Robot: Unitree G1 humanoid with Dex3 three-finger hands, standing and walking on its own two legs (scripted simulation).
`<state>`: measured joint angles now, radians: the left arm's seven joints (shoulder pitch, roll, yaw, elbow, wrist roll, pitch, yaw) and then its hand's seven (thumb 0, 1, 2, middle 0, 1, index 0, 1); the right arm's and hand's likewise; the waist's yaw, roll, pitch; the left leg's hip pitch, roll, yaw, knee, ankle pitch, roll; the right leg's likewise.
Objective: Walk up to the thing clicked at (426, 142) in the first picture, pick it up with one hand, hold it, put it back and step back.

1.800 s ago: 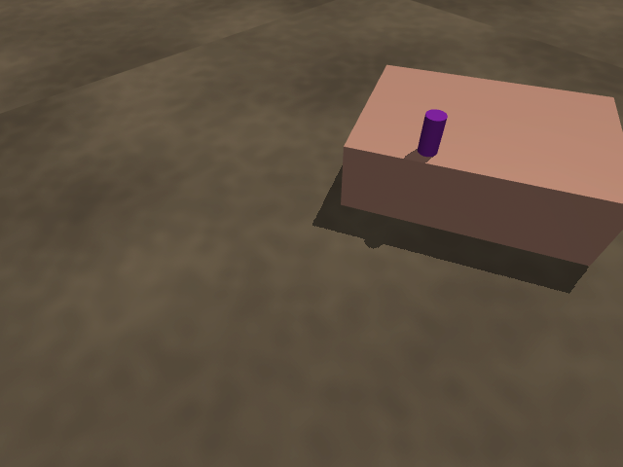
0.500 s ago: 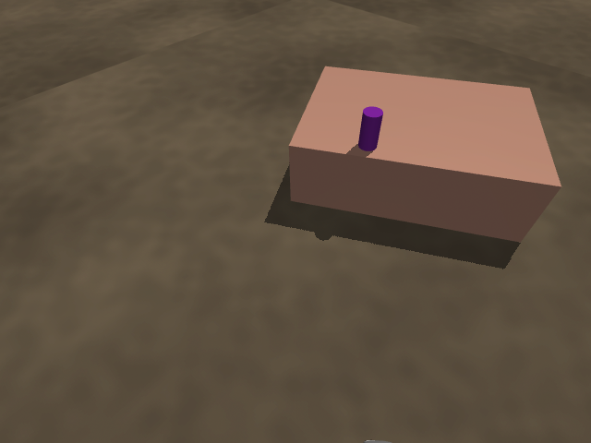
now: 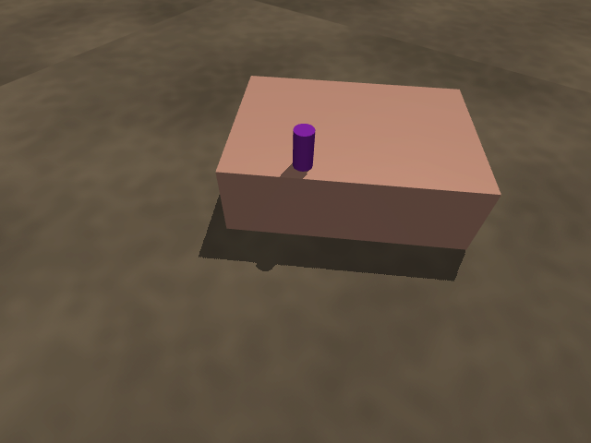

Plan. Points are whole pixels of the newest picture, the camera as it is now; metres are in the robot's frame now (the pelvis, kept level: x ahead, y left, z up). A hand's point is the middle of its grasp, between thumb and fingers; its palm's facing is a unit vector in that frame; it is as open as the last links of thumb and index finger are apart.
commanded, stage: walk up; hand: left
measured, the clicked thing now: (303, 148) +1.12 +0.01 -0.34
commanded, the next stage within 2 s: none
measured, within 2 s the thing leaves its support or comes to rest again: neither
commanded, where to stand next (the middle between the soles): +0.72 -0.17 m, yaw -5 degrees
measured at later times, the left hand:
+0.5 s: hand (207, 310) +0.35 +0.18 -0.10, palm faces -0.13 -0.92 -0.38, open 7.4 cm
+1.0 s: hand (230, 245) +0.51 +0.17 -0.13, palm faces -0.22 -0.92 -0.33, open 7.4 cm
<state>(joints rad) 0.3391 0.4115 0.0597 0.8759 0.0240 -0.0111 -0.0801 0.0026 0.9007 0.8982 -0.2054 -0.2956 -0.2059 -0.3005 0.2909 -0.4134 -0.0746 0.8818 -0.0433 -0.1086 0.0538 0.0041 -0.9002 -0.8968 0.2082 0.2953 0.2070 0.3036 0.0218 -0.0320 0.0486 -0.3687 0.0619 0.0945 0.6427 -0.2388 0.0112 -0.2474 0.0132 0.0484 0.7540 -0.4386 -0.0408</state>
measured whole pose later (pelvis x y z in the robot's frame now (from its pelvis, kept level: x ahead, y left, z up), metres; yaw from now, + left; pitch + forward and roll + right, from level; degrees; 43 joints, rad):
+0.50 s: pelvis +0.21 -0.07 +0.01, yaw -7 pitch -4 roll +0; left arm 0.22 0.39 0.05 0.82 0.00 -0.06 -0.07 0.00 0.91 0.90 -0.20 -0.29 -0.20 -0.30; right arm 0.32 -0.45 -0.05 0.88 -0.01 -0.06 0.04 0.01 -0.90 -0.90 0.21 0.29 0.20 0.30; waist 0.00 0.05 0.08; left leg -0.41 0.10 0.04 1.10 -0.39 0.02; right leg -0.30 0.00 -0.03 0.61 -0.24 -0.04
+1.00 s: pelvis +0.39 -0.09 +0.02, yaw -9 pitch -3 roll +1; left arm 0.27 0.44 0.06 0.88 0.02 -0.02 -0.09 0.00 0.91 0.90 -0.20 -0.29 -0.20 -0.30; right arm 0.39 -0.42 -0.05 0.85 -0.01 -0.10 0.04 0.00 -0.90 -0.90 0.21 0.30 0.21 0.30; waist -0.03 -0.06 0.08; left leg -0.17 0.06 0.13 0.51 -0.29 0.00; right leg -0.51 -0.09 -0.01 0.81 -0.28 -0.01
